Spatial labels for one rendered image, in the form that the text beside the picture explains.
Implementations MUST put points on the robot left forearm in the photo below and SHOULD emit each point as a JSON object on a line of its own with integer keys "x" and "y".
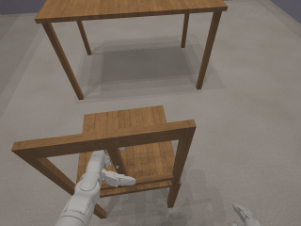
{"x": 80, "y": 207}

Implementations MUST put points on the chair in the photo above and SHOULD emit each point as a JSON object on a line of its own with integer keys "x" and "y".
{"x": 148, "y": 154}

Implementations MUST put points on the robot left hand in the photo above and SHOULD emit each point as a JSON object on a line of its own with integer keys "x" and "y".
{"x": 99, "y": 161}

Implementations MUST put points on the robot right hand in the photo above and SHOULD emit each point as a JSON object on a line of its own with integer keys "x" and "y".
{"x": 245, "y": 215}

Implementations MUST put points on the table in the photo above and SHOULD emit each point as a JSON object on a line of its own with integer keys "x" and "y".
{"x": 60, "y": 11}

